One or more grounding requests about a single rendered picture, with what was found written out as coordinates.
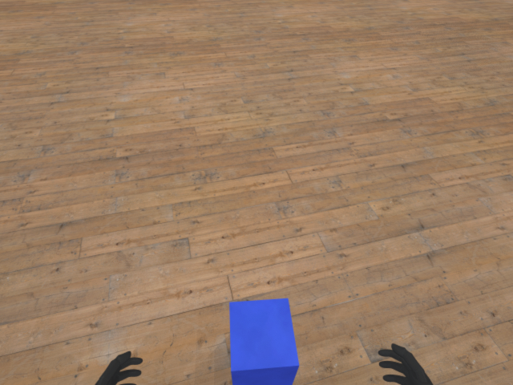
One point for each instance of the carton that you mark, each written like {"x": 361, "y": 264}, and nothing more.
{"x": 262, "y": 342}

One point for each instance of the robot right hand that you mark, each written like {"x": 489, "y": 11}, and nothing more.
{"x": 413, "y": 372}

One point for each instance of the robot left hand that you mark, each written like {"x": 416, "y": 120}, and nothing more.
{"x": 112, "y": 375}

